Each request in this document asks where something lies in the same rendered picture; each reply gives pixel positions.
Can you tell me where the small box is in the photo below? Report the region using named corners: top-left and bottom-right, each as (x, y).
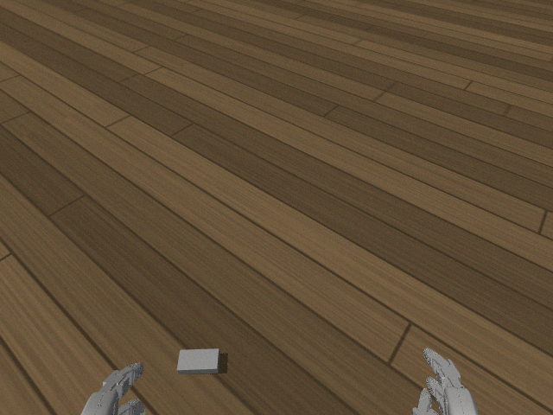
top-left (177, 348), bottom-right (220, 374)

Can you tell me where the left robot hand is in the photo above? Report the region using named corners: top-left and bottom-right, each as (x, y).
top-left (80, 362), bottom-right (146, 415)

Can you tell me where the right robot hand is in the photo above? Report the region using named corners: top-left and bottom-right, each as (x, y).
top-left (413, 348), bottom-right (479, 415)

